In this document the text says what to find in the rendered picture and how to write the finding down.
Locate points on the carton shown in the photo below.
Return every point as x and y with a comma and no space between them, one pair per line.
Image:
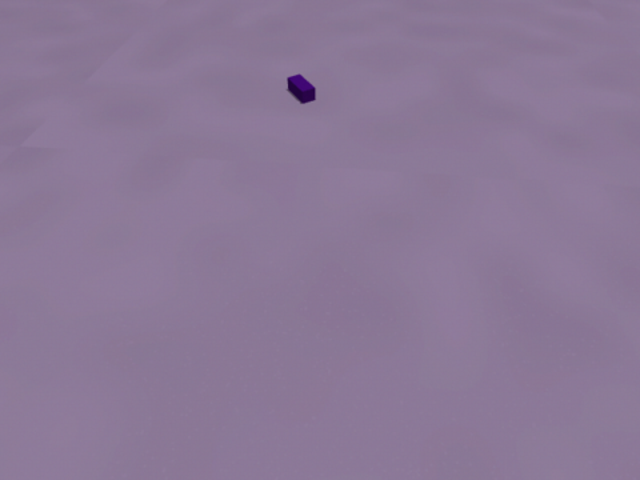
301,88

